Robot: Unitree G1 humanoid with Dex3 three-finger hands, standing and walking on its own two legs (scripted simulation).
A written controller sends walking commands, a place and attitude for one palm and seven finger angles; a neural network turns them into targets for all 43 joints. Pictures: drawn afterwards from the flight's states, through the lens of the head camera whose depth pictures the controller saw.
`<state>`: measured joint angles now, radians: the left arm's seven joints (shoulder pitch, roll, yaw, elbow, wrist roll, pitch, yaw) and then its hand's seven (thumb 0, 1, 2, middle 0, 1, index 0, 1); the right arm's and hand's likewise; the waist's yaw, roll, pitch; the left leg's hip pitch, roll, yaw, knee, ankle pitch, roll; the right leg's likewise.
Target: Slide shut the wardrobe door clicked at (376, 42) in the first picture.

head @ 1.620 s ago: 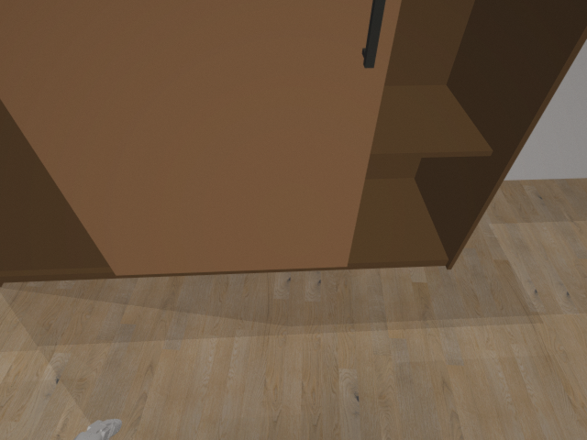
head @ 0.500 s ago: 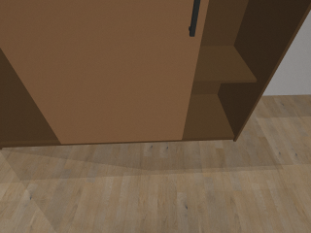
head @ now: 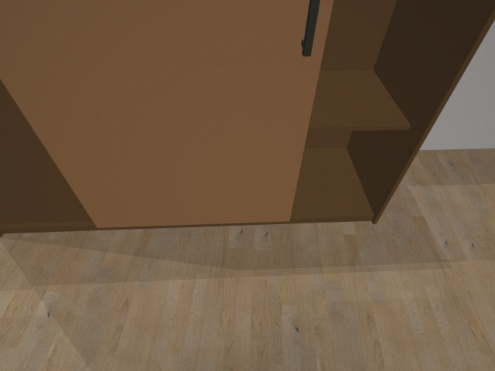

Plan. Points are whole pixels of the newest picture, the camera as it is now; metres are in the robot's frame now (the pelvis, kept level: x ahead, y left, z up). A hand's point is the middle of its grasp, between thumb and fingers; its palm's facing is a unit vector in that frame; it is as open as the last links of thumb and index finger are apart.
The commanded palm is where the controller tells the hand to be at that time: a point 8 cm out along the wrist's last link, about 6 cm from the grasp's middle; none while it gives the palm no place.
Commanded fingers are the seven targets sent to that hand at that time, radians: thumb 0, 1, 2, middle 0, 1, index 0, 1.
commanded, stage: walk to a spot facing it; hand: left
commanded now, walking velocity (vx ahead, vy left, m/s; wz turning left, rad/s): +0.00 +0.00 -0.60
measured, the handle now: (310, 11) +0.87 -0.09 +0.22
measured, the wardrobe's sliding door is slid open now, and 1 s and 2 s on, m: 0.43 0.43 0.43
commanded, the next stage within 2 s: none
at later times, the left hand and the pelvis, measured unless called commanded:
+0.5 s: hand out of the picture +0.06 +0.16 -0.17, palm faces -0.20 -0.94 -0.28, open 7.4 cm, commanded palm none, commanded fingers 0.00 0.90 0.90 -0.20 -0.30 -0.20 -0.30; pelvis -0.03 -0.03 -0.02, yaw -16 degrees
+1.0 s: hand out of the picture +0.13 +0.19 -0.18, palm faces -0.44 -0.87 -0.23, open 7.4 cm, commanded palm none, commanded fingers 0.00 0.90 0.90 -0.20 -0.30 -0.20 -0.30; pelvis -0.04 +0.03 -0.01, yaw -33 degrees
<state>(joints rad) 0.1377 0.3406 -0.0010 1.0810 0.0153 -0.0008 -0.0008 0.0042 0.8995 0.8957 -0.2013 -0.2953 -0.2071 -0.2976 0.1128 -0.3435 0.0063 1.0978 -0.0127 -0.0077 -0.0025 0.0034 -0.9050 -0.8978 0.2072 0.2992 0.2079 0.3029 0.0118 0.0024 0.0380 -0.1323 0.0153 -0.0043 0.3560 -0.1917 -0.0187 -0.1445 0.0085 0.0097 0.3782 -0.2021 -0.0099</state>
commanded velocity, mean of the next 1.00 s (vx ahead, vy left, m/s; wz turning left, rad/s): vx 0.00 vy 0.00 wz -0.60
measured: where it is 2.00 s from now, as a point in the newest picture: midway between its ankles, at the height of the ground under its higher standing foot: outside the picture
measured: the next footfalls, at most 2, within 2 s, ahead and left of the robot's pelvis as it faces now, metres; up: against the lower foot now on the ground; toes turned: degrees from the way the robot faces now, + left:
left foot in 0.94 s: +0.05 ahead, +0.11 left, +0.00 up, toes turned -33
right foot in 1.40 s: -0.12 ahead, -0.09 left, +0.00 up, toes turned -55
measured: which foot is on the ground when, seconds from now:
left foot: down 0.00-0.36, up 0.38-0.92, down 0.94-1.00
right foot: down 0.00-0.94, up 0.96-1.00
